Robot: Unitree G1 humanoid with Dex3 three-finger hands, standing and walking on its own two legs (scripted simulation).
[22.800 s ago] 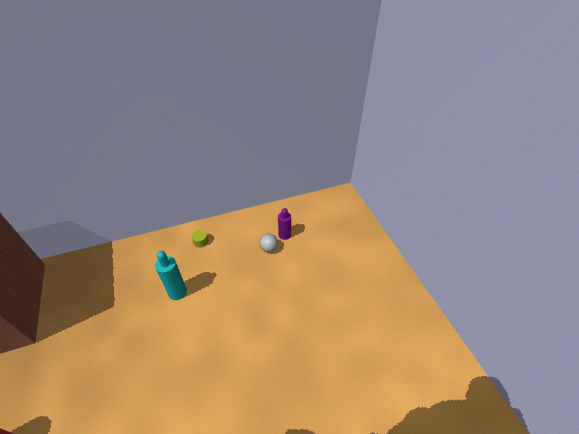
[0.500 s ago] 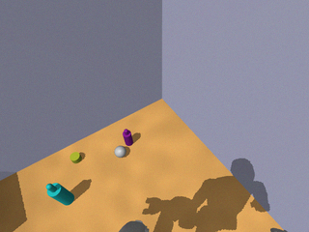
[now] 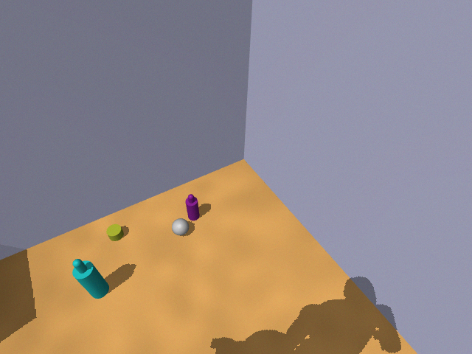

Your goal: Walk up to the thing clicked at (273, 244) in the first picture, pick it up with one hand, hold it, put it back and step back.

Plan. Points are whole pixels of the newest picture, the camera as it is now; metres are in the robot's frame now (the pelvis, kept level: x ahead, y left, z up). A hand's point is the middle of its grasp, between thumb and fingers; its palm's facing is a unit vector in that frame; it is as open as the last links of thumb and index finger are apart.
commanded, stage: walk up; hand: left
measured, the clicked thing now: (180, 226) +0.83 +0.28 -0.72
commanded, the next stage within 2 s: stand in 0.76 s
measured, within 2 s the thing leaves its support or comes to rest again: neither
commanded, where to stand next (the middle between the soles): +0.46 +0.01 m, yaw +5 degrees
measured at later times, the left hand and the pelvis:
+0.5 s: hand out of the picture +0.08 +0.26 -0.14, palm faces +0.04 -0.94 -0.33, open 7.4 cm; pelvis +0.01 +0.00 +0.01, yaw +2 degrees
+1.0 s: hand out of the picture +0.08 +0.26 -0.14, palm faces +0.00 -0.95 -0.32, open 7.4 cm; pelvis +0.01 +0.00 +0.02, yaw +1 degrees
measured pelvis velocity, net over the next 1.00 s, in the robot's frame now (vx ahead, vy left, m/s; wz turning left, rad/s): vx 0.01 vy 0.00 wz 0.02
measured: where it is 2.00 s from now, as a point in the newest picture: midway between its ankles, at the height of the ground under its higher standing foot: outside the picture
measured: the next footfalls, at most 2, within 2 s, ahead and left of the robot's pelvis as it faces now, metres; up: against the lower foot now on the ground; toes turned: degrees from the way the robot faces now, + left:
none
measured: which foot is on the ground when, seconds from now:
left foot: down 0.00-1.00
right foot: down 0.00-1.00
